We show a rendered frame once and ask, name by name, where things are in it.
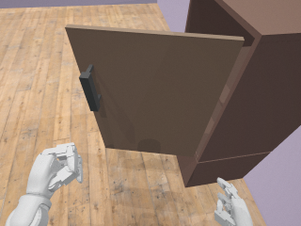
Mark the left robot forearm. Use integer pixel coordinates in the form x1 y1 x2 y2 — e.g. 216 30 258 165
5 194 52 226

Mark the handle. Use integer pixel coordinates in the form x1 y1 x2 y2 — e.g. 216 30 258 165
79 64 102 112

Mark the cupboard door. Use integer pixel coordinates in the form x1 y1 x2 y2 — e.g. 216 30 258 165
65 24 245 157

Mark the right robot hand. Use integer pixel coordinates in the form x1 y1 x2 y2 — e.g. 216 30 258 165
214 177 253 226

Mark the left robot hand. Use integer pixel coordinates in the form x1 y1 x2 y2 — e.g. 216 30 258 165
25 142 83 200

